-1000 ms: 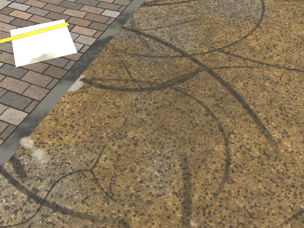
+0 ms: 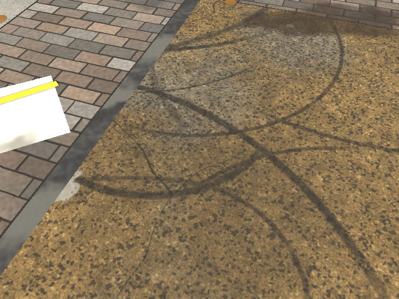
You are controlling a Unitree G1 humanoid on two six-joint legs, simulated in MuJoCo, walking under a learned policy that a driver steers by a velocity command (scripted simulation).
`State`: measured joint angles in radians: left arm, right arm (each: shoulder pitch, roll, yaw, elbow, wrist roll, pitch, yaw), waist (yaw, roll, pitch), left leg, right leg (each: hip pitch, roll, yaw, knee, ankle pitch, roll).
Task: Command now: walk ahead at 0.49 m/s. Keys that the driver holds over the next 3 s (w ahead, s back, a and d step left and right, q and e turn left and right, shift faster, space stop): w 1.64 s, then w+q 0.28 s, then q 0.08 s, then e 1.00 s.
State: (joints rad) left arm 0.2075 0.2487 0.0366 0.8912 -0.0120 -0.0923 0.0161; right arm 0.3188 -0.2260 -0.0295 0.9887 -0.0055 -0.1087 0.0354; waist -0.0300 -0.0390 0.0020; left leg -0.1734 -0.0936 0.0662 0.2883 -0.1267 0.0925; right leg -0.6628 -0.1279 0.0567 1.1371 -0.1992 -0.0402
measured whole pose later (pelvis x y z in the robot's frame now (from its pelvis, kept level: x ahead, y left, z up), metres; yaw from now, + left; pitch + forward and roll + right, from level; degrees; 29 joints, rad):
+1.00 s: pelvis +0.55 -0.01 -0.01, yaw +1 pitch +2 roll +0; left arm 0.29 0.26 0.05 0.96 -0.02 -0.10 0.00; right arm 0.18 -0.24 -0.05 0.90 0.00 -0.10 0.03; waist 0.00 -0.03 0.02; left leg -0.34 -0.04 0.06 0.45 -0.15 0.07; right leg -0.44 -0.05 0.02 1.19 -0.35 -0.05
